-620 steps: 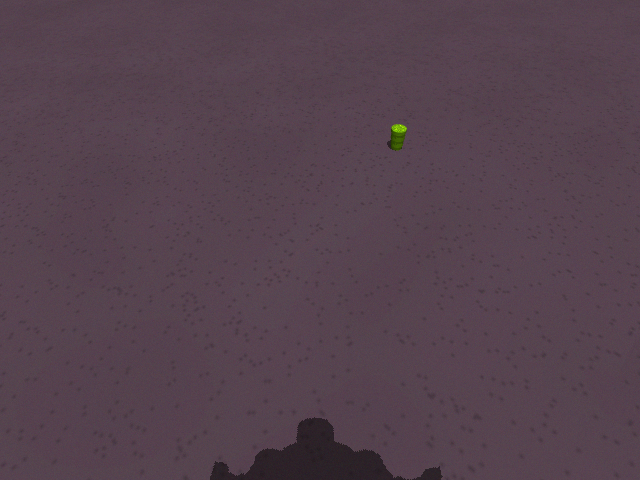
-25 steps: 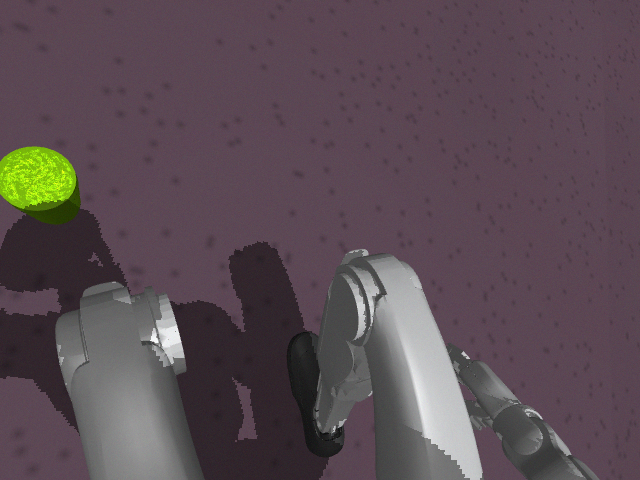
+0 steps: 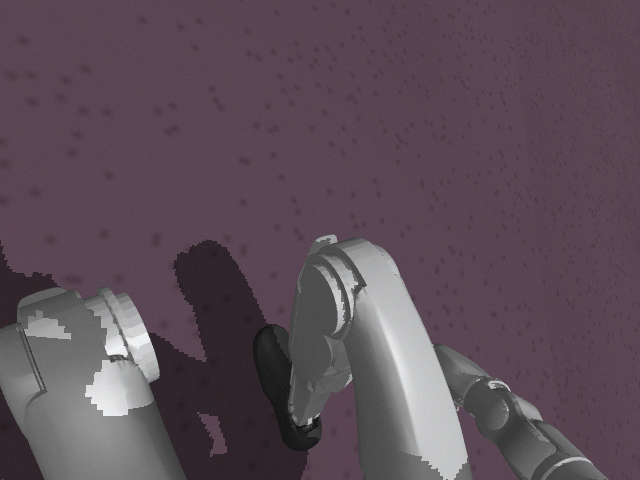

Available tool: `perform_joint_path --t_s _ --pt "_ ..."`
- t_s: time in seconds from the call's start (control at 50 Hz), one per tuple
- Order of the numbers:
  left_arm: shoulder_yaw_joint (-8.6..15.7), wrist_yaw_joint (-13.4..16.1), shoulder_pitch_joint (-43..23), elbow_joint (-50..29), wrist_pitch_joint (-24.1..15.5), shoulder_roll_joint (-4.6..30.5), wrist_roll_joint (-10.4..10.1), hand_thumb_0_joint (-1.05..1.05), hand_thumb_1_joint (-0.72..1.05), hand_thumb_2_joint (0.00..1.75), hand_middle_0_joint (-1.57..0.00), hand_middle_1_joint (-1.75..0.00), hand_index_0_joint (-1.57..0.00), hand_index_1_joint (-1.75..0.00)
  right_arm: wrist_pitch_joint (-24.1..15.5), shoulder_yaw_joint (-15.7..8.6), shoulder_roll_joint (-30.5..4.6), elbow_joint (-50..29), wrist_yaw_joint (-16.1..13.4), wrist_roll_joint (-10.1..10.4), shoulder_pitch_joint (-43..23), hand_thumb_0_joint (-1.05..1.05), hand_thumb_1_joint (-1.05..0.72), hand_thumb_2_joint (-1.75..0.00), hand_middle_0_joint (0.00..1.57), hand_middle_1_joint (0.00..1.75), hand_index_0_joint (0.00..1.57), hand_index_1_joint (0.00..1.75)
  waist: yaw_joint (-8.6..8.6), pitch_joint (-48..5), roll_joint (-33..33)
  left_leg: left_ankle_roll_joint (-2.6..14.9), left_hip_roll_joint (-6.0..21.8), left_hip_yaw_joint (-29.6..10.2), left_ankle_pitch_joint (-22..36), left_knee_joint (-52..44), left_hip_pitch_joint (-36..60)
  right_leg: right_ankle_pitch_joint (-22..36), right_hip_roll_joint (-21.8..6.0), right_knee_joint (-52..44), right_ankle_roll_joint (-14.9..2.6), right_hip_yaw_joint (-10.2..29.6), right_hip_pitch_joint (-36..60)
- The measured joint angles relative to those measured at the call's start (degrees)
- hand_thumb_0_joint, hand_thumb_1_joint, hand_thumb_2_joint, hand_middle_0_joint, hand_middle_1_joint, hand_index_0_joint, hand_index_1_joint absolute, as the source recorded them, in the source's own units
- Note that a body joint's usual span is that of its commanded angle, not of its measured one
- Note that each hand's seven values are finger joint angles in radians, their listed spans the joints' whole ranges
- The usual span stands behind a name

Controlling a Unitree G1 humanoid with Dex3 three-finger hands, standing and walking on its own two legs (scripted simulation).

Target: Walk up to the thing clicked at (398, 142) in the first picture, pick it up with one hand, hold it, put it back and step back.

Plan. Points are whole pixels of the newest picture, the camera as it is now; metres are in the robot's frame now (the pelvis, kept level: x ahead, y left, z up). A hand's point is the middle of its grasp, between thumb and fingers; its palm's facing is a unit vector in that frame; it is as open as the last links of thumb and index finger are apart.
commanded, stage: close in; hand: left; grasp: from above
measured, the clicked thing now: out of the picture +0.45 +0.30 -0.22
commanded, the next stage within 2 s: rest palm in 0.12 s
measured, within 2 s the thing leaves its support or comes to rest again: leaves its support in 1.44 s
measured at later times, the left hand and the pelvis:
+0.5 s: hand out of the picture +0.42 +0.29 -0.19, palm faces +0.33 -0.94 +0.01, open 16.2 cm; pelvis +0.00 +0.00 +0.00, yaw -1 degrees
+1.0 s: hand out of the picture +0.43 +0.30 -0.18, palm faces +0.37 -0.93 -0.01, open 10.5 cm; pelvis +0.00 +0.00 +0.00, yaw -2 degrees
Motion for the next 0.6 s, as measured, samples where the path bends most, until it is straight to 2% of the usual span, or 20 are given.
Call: perform_joint_path --t_s 0.1,0.2,0.32,0.48,0.6 --pt "-1.98 3.06 0.02 0.94 -1.49 -0.93 0.07 -0.02 -0.56 0.04 -0.05 -0.06 -0.05 -0.05 0.55 0.77 -0.17 -0.34 0.57 -0.47 -0.3 0.0 -0.94 -0.91 0.21 0.3 0.2 0.3 -0.11 0.29 -0.18 0.23 -0.05 -0.32 0.27 0.2 0.08 0.34 0.16 -0.15 0.28 -0.22 0.33" --pt "-3.73 5.52 -0.28 1.66 -2.9 -0.98 1.04 -0.02 -0.54 0.06 -0.04 -0.05 -0.04 -0.05 1.09 1.55 -0.02 -0.73 0.95 -0.95 -0.57 0.0 -0.94 -0.91 0.21 0.3 0.2 0.3 -0.23 0.63 -0.81 0.26 -0.04 -0.77 0.36 0.48 0.26 0.66 0.37 -0.22 0.34 -0.52 0.61" --pt "-4.83 7.99 -0.53 2.34 -4.17 -0.56 1.83 -0.01 -0.49 0.1 -0.05 -0.06 -0.05 -0.06 1.6 2.48 0.17 -1.25 1.33 -1.42 -0.8 0.0 -0.92 -0.91 0.21 0.3 0.2 0.3 -0.24 1.09 -1.28 0.21 -0.11 -1.53 0.16 0.76 0.33 0.75 0.6 -0.47 0.49 -1.04 0.86" --pt "-6.53 10.65 -0.73 2.73 -5.19 0.06 2.46 -0.01 -0.37 0.17 -0.1 -0.1 -0.09 -0.1 2.04 3.34 0.6 -1.29 1.55 -1.99 -1.4 0.0 -0.91 -0.91 0.21 0.3 0.2 0.3 -0.17 1.75 -1.82 0.0 -0.24 -2.26 -0.43 1.0 0.58 0.4 0.72 -0.7 0.65 -1.54 1.3" --pt "-6.8 12.36 -1.21 2.71 -5.7 0.4 2.77 -0.01 -0.21 0.28 -0.22 -0.21 -0.21 -0.21 2.43 3.8 0.81 -1.38 1.62 -2.28 -2.17 0.0 -0.9 -0.9 0.21 0.3 0.2 0.3 -0.02 2.17 -2.21 -0.27 -0.34 -2.92 -0.68 1.1 0.8 0.38 0.83 -0.91 0.68 -1.99 1.54"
